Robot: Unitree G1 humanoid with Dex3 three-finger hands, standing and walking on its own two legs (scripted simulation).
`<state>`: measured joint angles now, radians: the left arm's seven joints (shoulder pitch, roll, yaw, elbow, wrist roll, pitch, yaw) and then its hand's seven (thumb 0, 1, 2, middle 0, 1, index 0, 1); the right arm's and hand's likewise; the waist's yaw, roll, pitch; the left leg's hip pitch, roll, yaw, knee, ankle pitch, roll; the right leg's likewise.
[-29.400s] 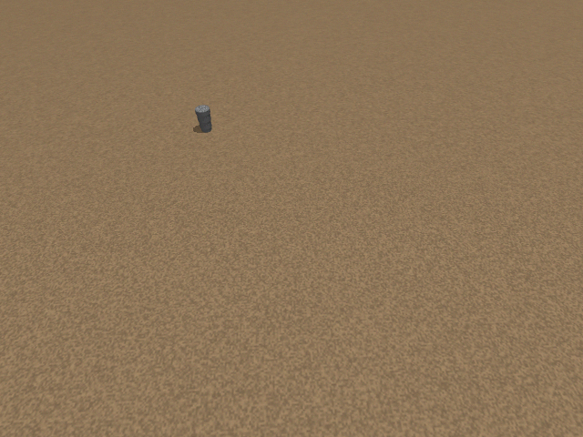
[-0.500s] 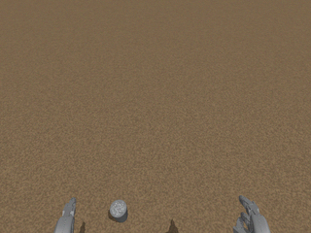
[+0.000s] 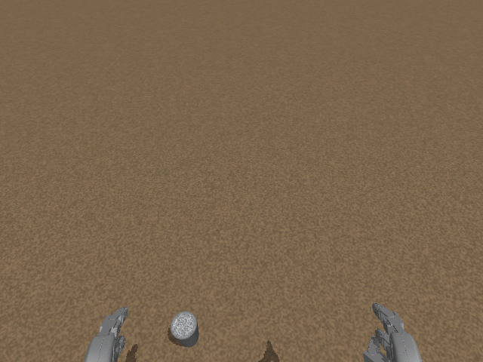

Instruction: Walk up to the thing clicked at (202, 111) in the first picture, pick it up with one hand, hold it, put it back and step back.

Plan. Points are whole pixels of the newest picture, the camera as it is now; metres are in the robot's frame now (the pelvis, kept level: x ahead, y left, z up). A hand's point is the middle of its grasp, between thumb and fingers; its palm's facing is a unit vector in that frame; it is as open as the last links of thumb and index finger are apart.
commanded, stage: stand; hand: left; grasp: from the side
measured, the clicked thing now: (186, 331) +0.38 +0.22 -0.65
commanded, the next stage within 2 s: none
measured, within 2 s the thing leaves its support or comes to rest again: neither
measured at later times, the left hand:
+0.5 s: hand out of the picture +0.07 +0.25 -0.12, palm faces +0.00 -0.94 -0.35, open 7.5 cm
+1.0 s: hand out of the picture +0.02 +0.26 -0.10, palm faces +0.01 -0.94 -0.35, open 7.4 cm
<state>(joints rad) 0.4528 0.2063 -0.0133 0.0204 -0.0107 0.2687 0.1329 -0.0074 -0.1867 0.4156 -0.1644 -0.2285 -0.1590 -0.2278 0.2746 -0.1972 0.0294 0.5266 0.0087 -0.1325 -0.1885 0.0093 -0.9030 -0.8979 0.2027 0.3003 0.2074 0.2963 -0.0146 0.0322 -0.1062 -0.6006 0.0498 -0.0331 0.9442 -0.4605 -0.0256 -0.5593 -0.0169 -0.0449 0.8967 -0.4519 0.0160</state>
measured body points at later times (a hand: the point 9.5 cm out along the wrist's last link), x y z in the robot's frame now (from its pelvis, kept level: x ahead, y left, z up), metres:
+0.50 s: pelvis +0.00 +0.01 +0.03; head +0.01 +0.01 +0.48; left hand +0.07 +0.30 -0.09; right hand +0.08 -0.29 -0.09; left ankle +0.01 +0.13 -0.69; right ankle +0.00 -0.13 -0.69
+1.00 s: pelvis -0.02 +0.01 +0.05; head -0.02 +0.00 +0.50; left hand +0.02 +0.31 -0.08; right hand +0.06 -0.28 -0.09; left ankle +0.01 +0.13 -0.69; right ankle +0.00 -0.13 -0.69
